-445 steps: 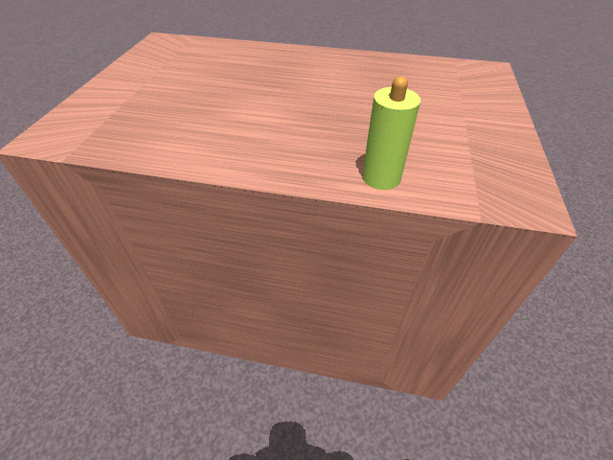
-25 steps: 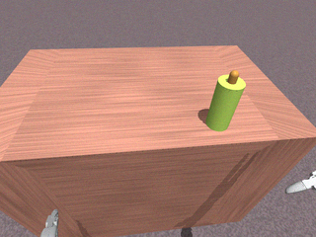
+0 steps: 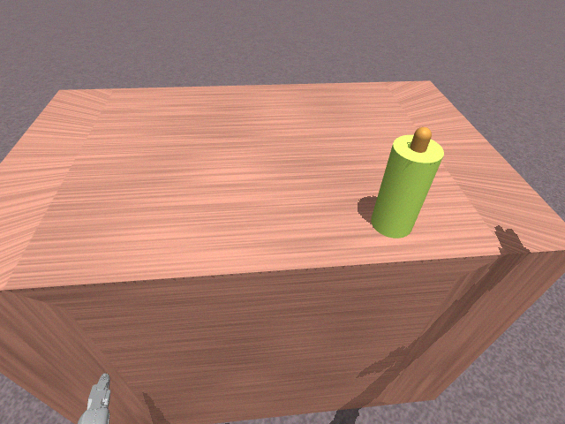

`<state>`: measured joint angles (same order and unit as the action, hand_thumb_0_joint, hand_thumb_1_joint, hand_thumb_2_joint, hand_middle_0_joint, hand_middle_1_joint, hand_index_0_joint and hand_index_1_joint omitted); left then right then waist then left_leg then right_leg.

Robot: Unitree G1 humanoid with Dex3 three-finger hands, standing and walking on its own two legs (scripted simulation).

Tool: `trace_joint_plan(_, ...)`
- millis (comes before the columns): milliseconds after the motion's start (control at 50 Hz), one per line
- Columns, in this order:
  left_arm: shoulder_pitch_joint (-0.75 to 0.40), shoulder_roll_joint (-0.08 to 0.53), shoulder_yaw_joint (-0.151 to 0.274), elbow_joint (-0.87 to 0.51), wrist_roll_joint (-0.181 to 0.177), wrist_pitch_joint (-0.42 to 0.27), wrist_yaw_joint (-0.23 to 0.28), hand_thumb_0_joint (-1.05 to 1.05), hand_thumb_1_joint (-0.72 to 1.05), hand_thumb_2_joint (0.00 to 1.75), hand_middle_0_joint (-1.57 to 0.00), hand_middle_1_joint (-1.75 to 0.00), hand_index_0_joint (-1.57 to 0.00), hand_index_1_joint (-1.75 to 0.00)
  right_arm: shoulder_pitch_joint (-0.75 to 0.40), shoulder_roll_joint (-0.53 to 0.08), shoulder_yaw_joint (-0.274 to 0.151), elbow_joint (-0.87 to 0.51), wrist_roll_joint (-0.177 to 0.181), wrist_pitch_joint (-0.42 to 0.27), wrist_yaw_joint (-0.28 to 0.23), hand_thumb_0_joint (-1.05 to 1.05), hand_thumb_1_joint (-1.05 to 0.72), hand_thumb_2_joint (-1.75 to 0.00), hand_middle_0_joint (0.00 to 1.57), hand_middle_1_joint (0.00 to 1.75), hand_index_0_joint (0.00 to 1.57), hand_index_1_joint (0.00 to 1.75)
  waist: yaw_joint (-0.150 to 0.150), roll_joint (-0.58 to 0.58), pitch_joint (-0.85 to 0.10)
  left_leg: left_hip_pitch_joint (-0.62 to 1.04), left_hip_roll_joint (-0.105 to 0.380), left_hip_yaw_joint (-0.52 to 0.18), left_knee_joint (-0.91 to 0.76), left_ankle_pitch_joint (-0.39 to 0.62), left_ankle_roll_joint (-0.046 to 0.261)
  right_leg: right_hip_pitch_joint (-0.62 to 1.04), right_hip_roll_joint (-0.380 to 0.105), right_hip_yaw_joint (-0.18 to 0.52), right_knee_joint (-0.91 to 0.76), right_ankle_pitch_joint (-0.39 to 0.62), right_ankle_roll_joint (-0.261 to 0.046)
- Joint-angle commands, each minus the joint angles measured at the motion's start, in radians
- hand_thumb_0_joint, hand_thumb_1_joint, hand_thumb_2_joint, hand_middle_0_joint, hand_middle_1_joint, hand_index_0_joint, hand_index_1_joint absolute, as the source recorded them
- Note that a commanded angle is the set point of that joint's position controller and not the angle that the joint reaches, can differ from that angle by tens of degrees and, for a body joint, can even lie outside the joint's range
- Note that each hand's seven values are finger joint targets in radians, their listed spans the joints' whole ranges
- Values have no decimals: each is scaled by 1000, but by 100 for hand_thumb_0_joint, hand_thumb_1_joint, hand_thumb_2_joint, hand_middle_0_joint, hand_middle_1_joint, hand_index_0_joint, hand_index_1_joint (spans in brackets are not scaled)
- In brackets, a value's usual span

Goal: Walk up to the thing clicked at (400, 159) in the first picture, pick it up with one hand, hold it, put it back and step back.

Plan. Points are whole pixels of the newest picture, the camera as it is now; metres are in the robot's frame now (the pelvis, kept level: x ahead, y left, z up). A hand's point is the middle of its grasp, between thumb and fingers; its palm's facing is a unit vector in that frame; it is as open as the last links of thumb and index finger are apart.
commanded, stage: go down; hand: right
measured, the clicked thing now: (406, 181) +0.46 -0.20 +0.13
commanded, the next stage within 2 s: none
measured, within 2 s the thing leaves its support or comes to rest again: neither
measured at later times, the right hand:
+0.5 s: hand out of the picture +0.34 -0.37 +0.20, palm faces +0.21 +0.98 -0.02, open 17.7 cm
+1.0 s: hand out of the picture +0.36 -0.39 +0.21, palm faces +0.21 +0.98 +0.00, open 17.7 cm
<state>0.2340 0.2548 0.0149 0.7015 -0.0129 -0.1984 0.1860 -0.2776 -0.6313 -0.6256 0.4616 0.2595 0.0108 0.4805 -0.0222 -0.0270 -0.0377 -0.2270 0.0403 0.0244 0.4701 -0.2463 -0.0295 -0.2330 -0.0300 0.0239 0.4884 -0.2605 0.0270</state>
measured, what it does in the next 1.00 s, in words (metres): stands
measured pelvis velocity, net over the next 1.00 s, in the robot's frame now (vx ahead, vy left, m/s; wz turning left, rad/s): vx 0.00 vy -0.01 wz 0.01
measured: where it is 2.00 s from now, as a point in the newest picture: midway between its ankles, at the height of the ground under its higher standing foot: outside the picture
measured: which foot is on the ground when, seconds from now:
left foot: down 0.00-1.00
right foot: down 0.00-1.00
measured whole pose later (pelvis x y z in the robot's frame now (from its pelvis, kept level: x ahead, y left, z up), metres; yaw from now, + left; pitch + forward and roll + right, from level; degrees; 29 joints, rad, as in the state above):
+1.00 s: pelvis +0.00 -0.01 -0.01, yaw +0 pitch +6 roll +1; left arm 0.26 0.26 -0.07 0.64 -0.01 -0.23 0.23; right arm -0.60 -0.87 -0.65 0.90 0.22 0.12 0.61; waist 0.02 -0.02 -0.07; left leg -0.36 0.03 0.02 0.52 -0.26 -0.03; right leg -0.39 -0.04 0.03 0.59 -0.30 0.02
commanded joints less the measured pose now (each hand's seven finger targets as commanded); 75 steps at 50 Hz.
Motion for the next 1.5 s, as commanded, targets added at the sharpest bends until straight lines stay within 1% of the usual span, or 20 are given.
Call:
trace_joint_plan(0, -66, 137, 40, -142, 7, -57, 15, 0, -56, 5, -5, -5, -5, -6, -376, -406, -85, -156, 24, -19, 31, 0, 61, -7, 2, 6, 3, 6, 7, -104, -205, 17, -47, 41, -39, 205, 32, 77, 24, -11, -56, 256, -28)
trace_joint_plan(40, -87, 166, 61, -139, 8, -69, 22, 0, -56, 5, -5, -5, -5, -6, -413, -429, -86, -135, 24, -14, 39, 0, 61, -6, 2, 6, 4, 6, 14, -107, -188, 0, -44, 37, -43, 178, 33, 63, 28, -16, -57, 205, -32)
trace_joint_plan(100, -106, 109, -2, -133, 9, -75, 23, 0, -56, 6, -5, -5, -5, -6, -444, -461, -99, -84, 17, -2, 47, 0, 61, -7, 2, 6, 3, 6, -10, -103, -207, 13, -40, 35, -39, 171, 33, 31, 34, -15, -47, 188, -35)
trace_joint_plan(160, -89, 174, 46, -160, 12, -83, 39, 0, -56, 5, -5, -6, -5, -6, -495, -495, -91, -32, 9, 14, 54, 0, 61, -7, 2, 6, 3, 6, 23, -95, -243, -1, -40, 29, -37, 167, 34, 48, 33, -15, -40, 174, -37)
trace_joint_plan(220, -53, 120, -11, -123, 9, -85, 41, 0, -55, 5, -5, -6, -5, -6, -523, -504, -84, 16, 11, 25, 70, 0, 61, -7, 2, 6, 3, 6, 12, -91, -231, -14, -39, 30, -29, 183, 31, 27, 35, -16, -29, 189, -40)
trace_joint_plan(300, -66, 183, 28, -193, 12, -90, 50, 0, -56, 6, -5, -5, -5, -6, -545, -539, -85, 69, 1, 40, 75, 0, 59, -6, 3, 5, 4, 5, 22, -69, -256, -11, -44, 34, -28, 178, 34, 23, 32, -14, -27, 188, -39)
trace_joint_plan(360, -56, 108, -37, -148, 7, -91, 44, 0, -56, 6, -5, -5, -5, -6, -561, -553, -90, 103, 7, 42, 87, 0, 61, -6, 2, 6, 4, 6, 4, -107, -212, -22, -40, 28, -32, 131, 35, -20, 34, -17, -33, 134, -39)
trace_joint_plan(480, -50, 167, 1, -187, 10, -96, 57, 0, -56, 6, -5, -5, -5, -6, -615, -593, -87, 120, 4, 49, 104, 0, 60, -7, 3, 6, 4, 6, 27, -102, -287, -23, -46, 31, -11, 207, 35, 23, 32, -14, -7, 219, -37)
trace_joint_plan(640, -47, 129, -38, -159, 10, -87, 60, 0, -56, 6, -5, -5, -5, -6, -636, -623, -82, 166, -7, 51, 124, 0, 60, -7, 3, 6, 4, 6, 27, -130, -288, -26, -41, 23, 2, 249, 35, 6, 36, -16, 20, 269, -40)
trace_joint_plan(760, -46, 160, -10, -203, 8, -82, 64, 0, -55, 6, -5, -6, -5, -6, -658, -630, -78, 200, -11, 52, 125, 0, 61, -7, 3, 6, 4, 6, 45, -103, -289, -45, -47, 27, 1, 204, 36, 10, 30, -12, 14, 220, -41)
trace_joint_plan(900, -24, 135, -40, -197, 8, -77, 57, 0, -55, 6, -5, -5, -5, -5, -675, -642, -73, 206, -9, 47, 132, 0, 61, -7, 3, 6, 4, 6, 36, -152, -287, -66, -53, 33, 11, 209, 43, 13, 19, -5, 24, 278, -29)
trace_joint_plan(1040, -50, 180, -5, -238, 12, -76, 65, 0, -56, 6, -5, -5, -5, -6, -717, -705, -102, 227, -23, 43, 126, 0, 60, -7, 3, 6, 4, 6, 42, -148, -355, -54, -55, 32, 26, 249, 44, 30, 17, 0, 53, 359, -27)
trace_joint_plan(1160, -34, 157, -20, -209, 9, -71, 64, 0, -55, 5, -5, -5, -5, -5, -689, -712, -99, 275, -29, 45, 130, 0, 61, -7, 3, 6, 4, 6, 41, -119, -293, -51, -46, 22, 9, 173, 40, -49, 30, -13, 31, 184, -43)
trace_joint_plan(1200, -43, 129, -53, -224, 8, -69, 60, 0, -54, 5, -5, -5, -5, -5, -675, -687, -83, 273, -29, 46, 138, 0, 61, -6, 3, 6, 4, 6, 34, -125, -313, -37, -44, 18, 15, 204, 39, -41, 33, -16, 39, 216, -41)
trace_joint_plan(1220, -24, 159, -21, -240, 7, -70, 66, 0, -55, 5, -5, -5, -5, -5, -670, -689, -85, 290, -26, 48, 140, 0, 61, -7, 3, 6, 4, 6, 50, -102, -330, -48, -52, 28, 24, 236, 40, -20, 24, -7, 43, 271, -39)
trace_joint_plan(1280, 10, 153, -34, -216, 8, -61, 65, 0, -56, 6, -5, -5, -5, -5, -692, -689, -81, 262, -23, 52, 143, 0, 60, -7, 3, 6, 4, 6, 45, -123, -326, -61, -52, 29, 33, 273, 41, 2, 24, -8, 58, 342, -35)
trace_joint_plan(1360, -5, 168, -5, -213, 5, -69, 66, 0, -55, 6, -5, -5, -5, -5, -688, -672, -65, 235, -22, 53, 140, 0, 61, -6, 3, 6, 4, 6, 49, -152, -293, -83, -52, 28, 23, 202, 43, -6, 24, -9, 39, 251, -34)
trace_joint_plan(1400, -9, 129, -48, -195, 5, -68, 59, 0, -54, 5, -5, -5, -5, -5, -697, -680, -74, 235, -15, 51, 145, 0, 61, -6, 3, 6, 4, 6, 42, -169, -288, -91, -53, 30, 26, 206, 45, -9, 20, -4, 49, 279, -30)
trace_joint_plan(1440, -14, 169, -9, -209, 7, -69, 67, 0, -55, 6, -5, -5, -5, -5, -705, -715, -99, 234, -17, 50, 141, 0, 61, -7, 3, 6, 4, 6, 47, -146, -325, -80, -53, 31, 34, 231, 44, -3, 20, -2, 53, 309, -31)
trace_joint_plan(1480, -18, 162, -25, -228, 8, -68, 64, 0, -55, 6, -5, -5, -5, -5, -699, -722, -106, 226, -17, 49, 143, 0, 60, -7, 3, 6, 4, 6, 40, -172, -338, -74, -55, 33, 40, 234, 46, 14, 16, 1, 62, 355, -24)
